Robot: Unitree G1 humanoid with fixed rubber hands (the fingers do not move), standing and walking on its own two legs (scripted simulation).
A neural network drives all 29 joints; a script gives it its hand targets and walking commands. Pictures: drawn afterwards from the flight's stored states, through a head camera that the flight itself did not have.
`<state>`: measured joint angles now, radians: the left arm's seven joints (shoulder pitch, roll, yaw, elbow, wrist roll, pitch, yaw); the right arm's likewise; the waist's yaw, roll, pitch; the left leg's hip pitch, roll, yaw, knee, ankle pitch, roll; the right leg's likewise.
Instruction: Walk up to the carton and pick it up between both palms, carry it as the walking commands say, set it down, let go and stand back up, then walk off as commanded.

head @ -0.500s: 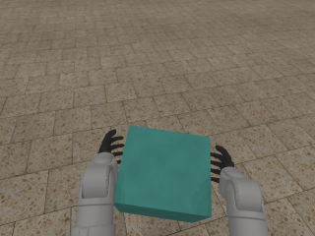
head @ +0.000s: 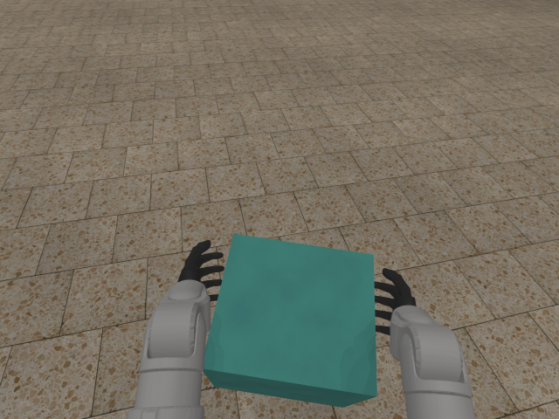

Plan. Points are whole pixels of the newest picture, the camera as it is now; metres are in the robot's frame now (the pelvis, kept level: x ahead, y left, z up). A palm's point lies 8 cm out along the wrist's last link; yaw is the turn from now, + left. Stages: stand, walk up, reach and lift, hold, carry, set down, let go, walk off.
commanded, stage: carry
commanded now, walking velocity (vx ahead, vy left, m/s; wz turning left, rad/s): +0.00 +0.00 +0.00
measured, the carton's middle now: (290, 323) +0.30 +0.01 -0.04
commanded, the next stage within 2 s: none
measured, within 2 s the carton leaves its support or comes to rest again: neither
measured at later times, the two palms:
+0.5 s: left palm (177, 321) +0.23 +0.16 +0.08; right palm (413, 348) +0.23 -0.14 +0.06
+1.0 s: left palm (176, 335) +0.20 +0.14 +0.12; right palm (434, 360) +0.20 -0.14 +0.09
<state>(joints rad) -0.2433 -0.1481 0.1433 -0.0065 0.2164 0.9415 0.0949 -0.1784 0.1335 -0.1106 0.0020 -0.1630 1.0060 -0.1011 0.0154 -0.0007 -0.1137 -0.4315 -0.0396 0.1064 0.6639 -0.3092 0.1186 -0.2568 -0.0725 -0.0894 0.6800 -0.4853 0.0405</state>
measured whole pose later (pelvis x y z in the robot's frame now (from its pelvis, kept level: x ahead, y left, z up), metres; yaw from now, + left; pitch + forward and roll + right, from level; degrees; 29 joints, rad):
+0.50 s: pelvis -0.05 +0.00 +0.01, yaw +2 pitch +2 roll +0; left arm -0.21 -0.14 0.14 0.00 0.19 0.90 0.08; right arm -0.17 0.13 -0.11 0.00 -0.17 0.98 -0.11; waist 0.02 0.00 -0.11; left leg -0.36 -0.10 0.11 0.48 -0.16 0.13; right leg -0.26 -0.04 -0.04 0.59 -0.37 0.02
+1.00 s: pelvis -0.08 -0.02 +0.01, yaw +5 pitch +1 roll +3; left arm -0.33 -0.17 0.12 -0.16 0.12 1.18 0.23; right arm -0.24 0.13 -0.10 -0.24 -0.12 1.32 -0.24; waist 0.01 -0.02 -0.06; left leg -0.43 -0.02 0.11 0.85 -0.41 -0.01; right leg -0.29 -0.09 -0.07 0.58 -0.31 -0.02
